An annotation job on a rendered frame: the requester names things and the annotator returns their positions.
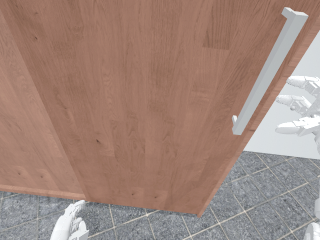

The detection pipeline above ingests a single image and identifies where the left robot hand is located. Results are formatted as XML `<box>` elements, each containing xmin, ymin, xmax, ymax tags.
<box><xmin>50</xmin><ymin>200</ymin><xmax>89</xmax><ymax>240</ymax></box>

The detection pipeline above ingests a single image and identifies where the right robot hand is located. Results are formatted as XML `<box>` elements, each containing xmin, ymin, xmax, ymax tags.
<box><xmin>275</xmin><ymin>76</ymin><xmax>320</xmax><ymax>137</ymax></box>

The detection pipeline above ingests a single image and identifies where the wardrobe door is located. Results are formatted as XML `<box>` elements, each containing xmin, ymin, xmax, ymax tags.
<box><xmin>0</xmin><ymin>0</ymin><xmax>320</xmax><ymax>215</ymax></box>
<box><xmin>0</xmin><ymin>9</ymin><xmax>84</xmax><ymax>194</ymax></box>

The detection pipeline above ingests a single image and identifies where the handle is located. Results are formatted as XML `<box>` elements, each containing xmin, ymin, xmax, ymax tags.
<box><xmin>232</xmin><ymin>7</ymin><xmax>309</xmax><ymax>135</ymax></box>

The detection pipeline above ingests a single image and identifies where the right robot upper arm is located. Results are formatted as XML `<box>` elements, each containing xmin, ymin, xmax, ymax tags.
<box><xmin>303</xmin><ymin>222</ymin><xmax>320</xmax><ymax>240</ymax></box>

